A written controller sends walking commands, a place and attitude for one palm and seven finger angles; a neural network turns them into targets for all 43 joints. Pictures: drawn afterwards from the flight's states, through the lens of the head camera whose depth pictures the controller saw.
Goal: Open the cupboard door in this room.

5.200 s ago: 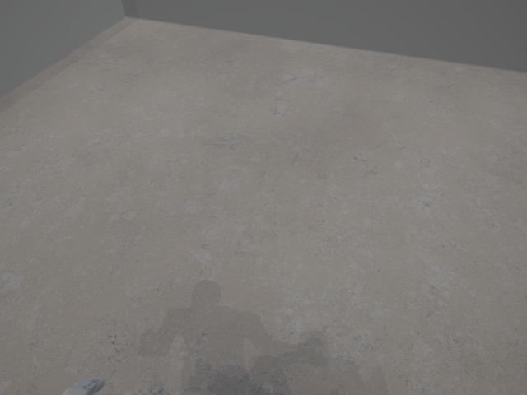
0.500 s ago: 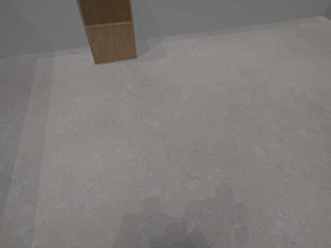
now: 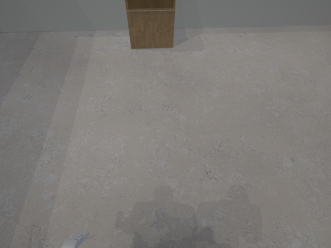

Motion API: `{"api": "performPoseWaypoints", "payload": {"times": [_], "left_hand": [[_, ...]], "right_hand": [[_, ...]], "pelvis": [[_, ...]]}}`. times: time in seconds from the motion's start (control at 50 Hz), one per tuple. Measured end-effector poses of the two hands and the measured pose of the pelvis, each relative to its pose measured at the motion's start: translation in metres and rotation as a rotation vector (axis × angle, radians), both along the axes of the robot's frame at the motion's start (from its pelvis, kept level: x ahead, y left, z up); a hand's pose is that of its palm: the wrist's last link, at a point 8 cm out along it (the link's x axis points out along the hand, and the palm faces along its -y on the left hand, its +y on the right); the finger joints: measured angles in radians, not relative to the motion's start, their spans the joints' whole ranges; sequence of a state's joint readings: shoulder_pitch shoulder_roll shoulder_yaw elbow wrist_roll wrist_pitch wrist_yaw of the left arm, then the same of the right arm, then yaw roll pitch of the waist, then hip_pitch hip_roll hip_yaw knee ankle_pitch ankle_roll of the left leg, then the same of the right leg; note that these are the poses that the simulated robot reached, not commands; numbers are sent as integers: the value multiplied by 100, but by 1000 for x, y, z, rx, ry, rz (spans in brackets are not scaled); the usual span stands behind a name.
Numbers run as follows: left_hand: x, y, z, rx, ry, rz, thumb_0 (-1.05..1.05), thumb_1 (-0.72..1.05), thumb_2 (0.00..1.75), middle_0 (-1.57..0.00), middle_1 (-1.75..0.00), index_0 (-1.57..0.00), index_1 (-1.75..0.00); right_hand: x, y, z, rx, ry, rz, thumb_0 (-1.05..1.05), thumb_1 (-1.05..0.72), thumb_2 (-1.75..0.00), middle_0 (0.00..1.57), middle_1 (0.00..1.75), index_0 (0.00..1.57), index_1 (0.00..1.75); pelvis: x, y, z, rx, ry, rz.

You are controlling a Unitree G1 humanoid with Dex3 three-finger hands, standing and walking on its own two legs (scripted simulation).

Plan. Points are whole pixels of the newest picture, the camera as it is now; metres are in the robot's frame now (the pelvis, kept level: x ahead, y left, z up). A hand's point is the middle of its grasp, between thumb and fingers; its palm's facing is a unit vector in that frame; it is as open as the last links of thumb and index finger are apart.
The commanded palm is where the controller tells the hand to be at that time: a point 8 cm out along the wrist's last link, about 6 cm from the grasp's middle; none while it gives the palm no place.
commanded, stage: turn or walk to find it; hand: left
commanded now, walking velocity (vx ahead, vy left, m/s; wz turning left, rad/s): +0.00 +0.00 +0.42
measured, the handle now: out of the picture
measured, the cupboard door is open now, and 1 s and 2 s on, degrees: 0 0 0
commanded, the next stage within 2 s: stand and wait in 1.12 s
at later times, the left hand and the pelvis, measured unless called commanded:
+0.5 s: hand out of the picture -0.04 +0.19 -0.18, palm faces +0.28 -0.93 -0.25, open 7.4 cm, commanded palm none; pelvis +0.00 -0.01 -0.01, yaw +15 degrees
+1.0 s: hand out of the picture +0.02 +0.21 -0.15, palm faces +0.42 -0.86 -0.29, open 7.4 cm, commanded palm none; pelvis +0.00 -0.02 -0.01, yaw +26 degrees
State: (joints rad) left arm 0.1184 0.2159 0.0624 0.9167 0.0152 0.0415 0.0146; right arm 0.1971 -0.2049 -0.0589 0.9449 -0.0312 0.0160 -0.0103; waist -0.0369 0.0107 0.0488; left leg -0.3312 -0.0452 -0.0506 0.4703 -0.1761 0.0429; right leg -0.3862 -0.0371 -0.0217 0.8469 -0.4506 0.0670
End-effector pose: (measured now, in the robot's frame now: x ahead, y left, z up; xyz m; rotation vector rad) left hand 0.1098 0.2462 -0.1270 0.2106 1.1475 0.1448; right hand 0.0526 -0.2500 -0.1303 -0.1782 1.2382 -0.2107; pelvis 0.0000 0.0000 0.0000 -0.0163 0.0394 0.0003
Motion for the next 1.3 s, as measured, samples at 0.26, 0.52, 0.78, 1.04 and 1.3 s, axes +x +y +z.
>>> {"api": "performPoseWaypoints", "payload": {"times": [0.26,0.52,0.78,1.04,1.3], "left_hand": [[-73,-29,15,56,44,145,1,91,90,-20,-30,-20,-30],[-178,-9,-24,-31,220,357,1,91,90,-21,-30,-21,-30],[-161,26,-10,-15,119,423,1,91,90,-20,-30,-20,-30],[-122,-10,17,64,-54,456,0,91,90,-20,-30,-20,-30],[-213,-51,1,-24,110,627,1,91,90,-21,-30,-20,-30]], "right_hand": [[23,-36,-19,55,57,114,0,-91,-90,20,29,20,30],[93,15,-10,-17,12,340,0,-91,-90,20,29,20,30],[110,61,8,6,-65,430,0,-91,-90,20,29,20,30],[95,17,-27,58,78,450,0,-91,-90,20,29,20,30],[118,32,-13,2,110,584,0,-91,-90,20,29,19,30]], "pelvis": [[-3,-35,0,47,-27,134],[-5,-5,-14,24,-16,269],[-9,9,0,17,-26,352],[3,-26,-6,55,-26,481],[-4,-23,1,54,-32,579]]}}
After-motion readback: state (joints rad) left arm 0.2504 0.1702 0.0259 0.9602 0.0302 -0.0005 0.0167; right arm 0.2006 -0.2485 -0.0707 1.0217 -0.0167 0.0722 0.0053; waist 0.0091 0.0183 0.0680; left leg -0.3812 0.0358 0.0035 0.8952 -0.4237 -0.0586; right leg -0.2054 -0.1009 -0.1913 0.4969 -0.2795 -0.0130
